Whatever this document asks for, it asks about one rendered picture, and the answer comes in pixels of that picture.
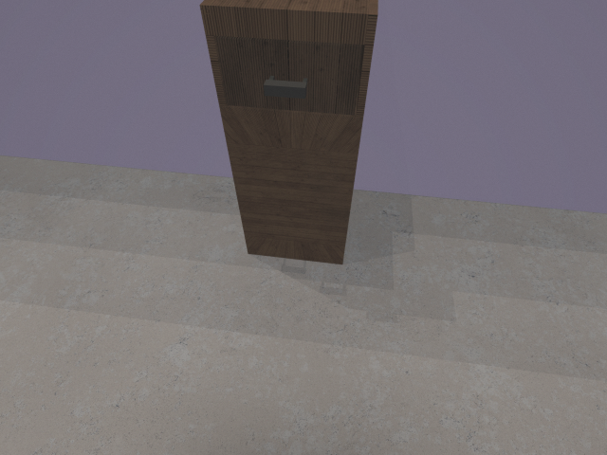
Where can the cabinet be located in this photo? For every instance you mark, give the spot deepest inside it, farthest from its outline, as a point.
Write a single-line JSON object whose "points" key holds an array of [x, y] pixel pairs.
{"points": [[293, 171]]}

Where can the drawer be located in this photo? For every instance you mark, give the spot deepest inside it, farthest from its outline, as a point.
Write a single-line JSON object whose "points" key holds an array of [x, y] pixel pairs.
{"points": [[331, 69]]}

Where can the handle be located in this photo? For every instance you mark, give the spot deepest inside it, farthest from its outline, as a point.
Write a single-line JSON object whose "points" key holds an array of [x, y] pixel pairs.
{"points": [[285, 89]]}

